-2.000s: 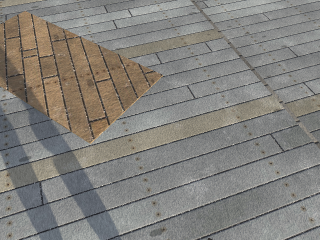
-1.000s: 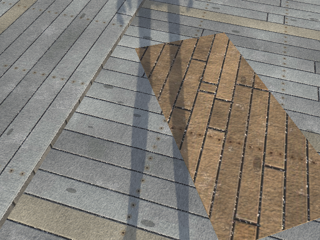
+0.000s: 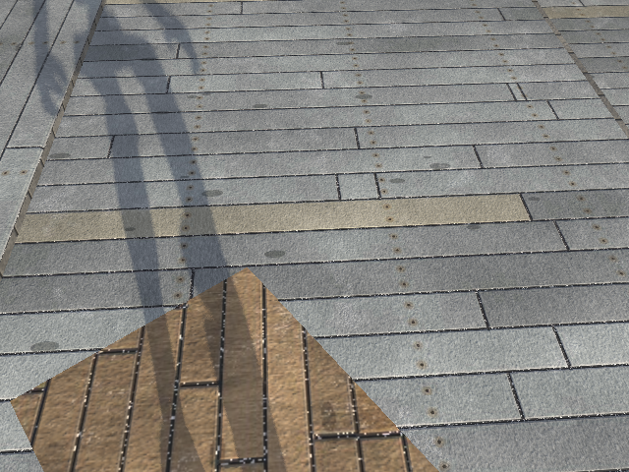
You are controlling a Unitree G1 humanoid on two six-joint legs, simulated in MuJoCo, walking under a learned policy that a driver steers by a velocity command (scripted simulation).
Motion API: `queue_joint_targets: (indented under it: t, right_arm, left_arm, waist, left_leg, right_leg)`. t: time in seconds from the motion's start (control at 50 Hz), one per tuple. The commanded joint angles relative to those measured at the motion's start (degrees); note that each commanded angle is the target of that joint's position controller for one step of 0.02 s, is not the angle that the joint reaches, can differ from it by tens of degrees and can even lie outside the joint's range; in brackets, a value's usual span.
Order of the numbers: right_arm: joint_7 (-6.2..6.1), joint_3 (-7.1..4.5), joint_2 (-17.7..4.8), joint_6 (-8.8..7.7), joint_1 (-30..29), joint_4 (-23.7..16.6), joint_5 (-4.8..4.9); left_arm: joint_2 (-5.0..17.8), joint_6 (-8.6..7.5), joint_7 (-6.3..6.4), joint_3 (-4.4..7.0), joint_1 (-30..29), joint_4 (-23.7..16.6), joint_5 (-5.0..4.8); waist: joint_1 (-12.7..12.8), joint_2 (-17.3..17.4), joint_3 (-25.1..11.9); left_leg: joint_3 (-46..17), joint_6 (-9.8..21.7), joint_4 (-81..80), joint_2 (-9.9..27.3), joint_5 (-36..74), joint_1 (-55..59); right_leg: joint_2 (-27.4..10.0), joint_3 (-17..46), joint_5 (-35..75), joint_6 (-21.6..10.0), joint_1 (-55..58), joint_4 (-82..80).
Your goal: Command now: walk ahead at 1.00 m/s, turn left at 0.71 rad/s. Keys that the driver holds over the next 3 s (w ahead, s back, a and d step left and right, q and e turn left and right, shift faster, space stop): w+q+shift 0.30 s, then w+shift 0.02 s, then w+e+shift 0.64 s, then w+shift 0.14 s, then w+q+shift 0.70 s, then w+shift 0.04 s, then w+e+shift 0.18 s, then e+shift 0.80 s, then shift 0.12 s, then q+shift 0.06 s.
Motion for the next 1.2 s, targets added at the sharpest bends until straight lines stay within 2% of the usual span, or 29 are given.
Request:
queue_joint_targets:
  t: [0.02,0.1,0.16,0.18,0.2,0.22,0.24,0.26,0.28,0.3,0.36,0.44,0.56,0.62,0.66,0.68,0.7,0.72,0.74,0.76,0.78,0.84,0.9,0.96,1.06,1.12,1.14,1.16,1.2]
  right_arm:
    - [1.18,0.27,-0.6,-0.58,-1.1,-3.4,-0.78]
    - [4.06,-0.03,-2.0,-1.69,-6.1,-6.8,-0.47]
    - [3.67,-3.14,-8.3,0.28,9.9,-5.1,0.8]
    - [2.88,-5.58,-13.4,1.59,23.8,-1.7,0.22]
    - [1.58,-6.18,-13.6,2.44,31.0,1.2,0.64]
    - [2.26,-4.38,-11.9,1.62,24.7,1.2,-1.7]
    - [2.66,-2.55,-8.2,-0.65,17.6,-3.2,-3.55]
    - [3.02,-2.45,-5.3,-1.84,17.5,-4.6,-2.91]
    - [3.51,-2.34,-5.2,-2.95,15.0,-4.8,-2.6]
    - [3.64,-2.46,-6.1,-3.82,10.6,-6.0,-2.35]
    - [1.5,-1.35,-3.8,-4.17,4.4,-7.2,-2.64]
    - [-0.6,-0.28,-1.9,-4.32,11.5,-3.6,-2.03]
    - [-0.67,0.11,-3.9,-4.6,17.2,1.5,-3.05]
    - [-1.38,-0.41,-6.8,-3.68,14.4,1.8,-4.73]
    - [-2.31,-1.2,-8.8,-2.73,9.7,0.2,-6.83]
    - [-2.39,-1.79,-10.8,-2.34,2.7,-1.9,-7.21]
    - [-2.25,-1.18,-8.6,-2.96,-3.6,-4.5,-7.24]
    - [-0.56,1.7,2.2,-4.77,7.6,-7.2,-3.55]
    - [0.82,2.05,-3.3,-7.34,5.4,-8.4,-1.27]
    - [1.35,1.67,-5.3,-8.41,-0.5,-10.1,-0.07]
    - [1.24,1.96,-4.5,-8.88,-3.4,-10.9,-1.59]
    - [0.39,1.46,-4.1,-7.56,-0.9,-10.2,-4.06]
    - [-0.65,1.96,-3.2,-6.71,-8.1,-13.9,-5.05]
    - [-0.43,2.65,0.4,-7.03,-16.3,-17.1,-4.68]
    - [-0.47,0.03,-4.1,-7.54,-19.3,-18.7,-1.88]
    - [-1.32,-2.75,-9.7,-6.97,10.7,-13.7,-0.98]
    - [-0.46,-3.94,-15.0,-6.72,18.1,-9.5,-2.67]
    - [0.52,-3.4,-10.3,-6.72,21.5,-7.1,-1.81]
    - [0.05,-1.8,-4.3,-5.19,15.7,-6.5,-2.55]
  left_arm:
    - [5.0,-1.56,1.35,0.39,-8.9,-5.2,0.19]
    - [10.5,-0.15,2.96,1.17,-7.5,-4.8,0.02]
    - [16.5,2.17,3.56,2.69,-11.7,-6.5,-1.34]
    - [15.9,2.08,2.85,2.54,-15.7,-7.9,-1.77]
    - [10.8,1.13,1.56,1.2,-19.6,-7.8,-2.76]
    - [-2.6,-1.59,0.26,-2.31,-14.7,-11.3,-1.57]
    - [-1.8,-4.03,-0.35,-3.54,-9.7,-15.5,-2.93]
    - [5.2,-5.16,-0.48,-2.26,-16.9,-16.3,-3.72]
    - [5.9,-5.11,-0.04,-1.73,-19.3,-17.0,-3.71]
    - [4.9,-4.37,0.54,-1.97,-18.0,-16.4,-2.41]
    - [5.9,-0.97,1.52,-1.27,-11.8,-12.8,-1.41]
    - [1.7,0.22,2.19,-3.21,-24.9,-16.5,-0.33]
    - [2.5,-1.39,-1.34,-2.52,-34.8,-18.2,-3.66]
    - [5.6,-2.06,-2.99,-0.89,-30.3,-18.0,-4.17]
    - [9.3,-0.73,-2.69,0.85,-15.7,-14.7,-4.86]
    - [11.9,0.41,-1.91,1.98,0.3,-10.4,-4.78]
    - [13.3,1.69,-0.95,2.0,13.6,-6.3,-3.75]
    - [14.8,0.71,-1.34,1.86,9.4,-6.2,-1.71]
    - [10.0,1.07,-0.55,1.79,6.8,-8.2,-1.06]
    - [7.9,0.78,-0.09,1.12,4.6,-9.0,-0.29]
    - [7.0,0.44,-0.8,0.73,0.9,-9.3,-0.56]
    - [6.7,0.29,-0.83,0.4,-5.9,-10.8,-1.82]
    - [6.6,0.47,0.49,0.21,-4.9,-9.8,-3.21]
    - [7.9,1.19,1.37,0.8,-1.0,-7.6,-3.52]
    - [5.6,1.97,2.07,0.37,5.3,-2.7,-3.51]
    - [8.5,2.85,1.46,0.49,-4.2,-6.0,0.69]
    - [0.6,1.74,0.83,-1.78,7.3,-6.2,-1.74]
    - [1.9,1.23,0.68,-2.99,8.0,-5.1,-3.93]
    - [5.7,-0.25,0.48,-2.78,-11.2,-9.7,-2.63]
  waist:
    - [-3.5,-3.0,8.5]
    - [-3.5,-3.2,7.1]
    - [-13.9,-11.6,-2.8]
    - [-20.6,-10.9,-8.4]
    - [-24.0,-2.0,-6.0]
    - [-11.2,21.4,-1.1]
    - [-5.4,20.4,-12.0]
    - [-8.2,6.8,-8.3]
    - [-4.9,-6.0,-3.3]
    - [-1.4,-10.4,-1.1]
    - [2.0,-8.7,1.4]
    - [-6.7,-2.6,4.2]
    - [-12.6,-0.4,6.1]
    - [-7.6,3.5,0.8]
    - [1.3,8.2,-7.1]
    - [9.6,7.2,-12.3]
    - [15.6,-3.7,-15.4]
    - [2.6,-29.3,-19.3]
    - [5.9,-17.9,-21.7]
    - [4.7,-10.0,-13.3]
    - [0.8,2.3,-5.9]
    - [-5.8,1.6,1.2]
    - [-4.5,-0.8,5.7]
    - [0.2,-4.9,4.2]
    - [2.1,-8.9,1.4]
    - [-14.9,-12.1,-17.8]
    - [-9.4,14.5,-29.2]
    - [-10.8,20.9,-29.5]
    - [-12.2,2.1,-8.2]
  left_leg:
    - [2.5,0.6,-8.0,0.0,10.1,2.3]
    - [12.1,3.8,-21.7,-5.1,11.6,8.6]
    - [15.7,6.8,-17.8,-11.4,-1.4,28.7]
    - [12.1,9.2,-18.8,-11.6,-4.4,45.9]
    - [6.2,11.9,-26.9,-9.7,-2.1,55.3]
    - [-12.0,17.3,-28.5,-7.8,-1.2,59.8]
    - [-42.2,25.5,-43.7,2.6,-27.0,63.8]
    - [-46.6,21.6,-53.1,3.9,-36.8,58.6]
    - [-45.2,18.6,-55.2,3.5,-40.1,49.7]
    - [-42.9,18.1,-53.9,2.5,-36.8,41.1]
    - [-25.2,15.6,-53.8,-2.9,-22.7,27.7]
    - [-8.1,11.6,-53.8,-7.5,-3.1,27.2]
    - [-0.7,4.7,-57.3,-2.9,8.6,46.2]
    - [3.6,1.1,-49.1,-0.8,44.1,57.2]
    - [4.6,0.0,-33.5,0.9,69.2,58.4]
    - [6.1,-0.8,-16.9,0.7,72.1,51.2]
    - [6.7,-0.9,9.3,-5.9,37.0,34.0]
    - [-2.0,-6.3,31.3,-16.2,-30.9,0.8]
    - [-7.5,-1.7,28.0,-13.3,-24.9,-4.8]
    - [-7.5,0.4,22.5,-10.6,-20.7,-5.4]
    - [-5.8,1.7,16.0,-8.9,-17.7,-1.4]
    - [-4.9,-0.9,4.7,-5.7,-15.7,6.6]
    - [0.2,-4.3,-11.5,-5.8,-9.3,11.6]
    - [2.7,-5.6,-28.4,-10.1,8.1,25.4]
    - [1.5,-3.8,-40.9,-10.5,9.3,25.5]
    - [-2.3,3.9,-31.5,-3.8,-2.7,56.1]
    - [-34.8,17.5,-36.4,11.6,-20.7,80.1]
    - [-51.6,18.1,-46.7,13.2,-40.8,81.9]
    - [-36.9,13.4,-48.8,6.5,-30.5,63.5]
  right_leg:
    - [-13.4,0.5,23.5,-2.3,-11.2,-12.4]
    - [-14.8,-4.0,51.8,1.3,-1.2,-7.0]
    - [-17.7,-3.2,87.5,0.3,1.5,14.7]
    - [-17.2,-0.8,84.1,-1.1,-5.9,31.0]
    - [-8.2,-1.1,43.8,0.8,-17.6,57.8]
    - [3.3,8.1,-14.6,2.2,-40.8,80.2]
    - [3.7,20.8,-14.4,-0.5,-51.6,83.5]
    - [0.7,22.3,-8.6,-3.4,-51.7,77.6]
    - [-1.7,21.9,-3.3,-4.1,-50.0,69.8]
    - [-3.8,22.7,-0.3,-3.0,-46.0,64.5]
    - [-10.1,20.8,4.3,1.3,-38.3,53.5]
    - [-11.4,14.5,24.0,3.6,-40.2,34.1]
    - [-5.5,10.0,33.7,-0.7,-42.2,11.4]
    - [0.1,6.0,27.2,-3.8,-38.7,11.9]
    - [2.6,4.7,19.6,-5.5,-26.5,17.4]
    - [0.4,8.3,20.8,-7.4,-11.3,17.2]
    - [-4.0,16.6,19.0,-9.3,7.2,18.7]
    - [-16.8,51.9,-3.6,-23.2,28.7,12.3]
    - [-18.1,64.9,-24.0,-21.9,29.2,-1.0]
    - [-17.4,60.5,-20.7,-18.8,20.5,-3.5]
    - [-15.0,55.7,-12.9,-16.8,7.5,-5.4]
    - [-7.5,44.4,2.2,-17.3,-12.0,-7.5]
    - [-3.1,35.9,14.5,-15.9,-25.1,-8.1]
    - [0.0,33.5,15.3,-11.3,-32.6,-7.1]
    - [-4.9,36.0,28.0,-8.3,-9.9,1.5]
    - [-5.8,31.8,50.8,-4.9,-13.7,34.6]
    - [3.9,26.4,12.0,-0.3,-36.1,62.0]
    - [2.2,25.6,-8.3,-1.0,-46.3,66.5]
    - [-3.6,21.4,-4.0,-3.3,-52.7,63.5]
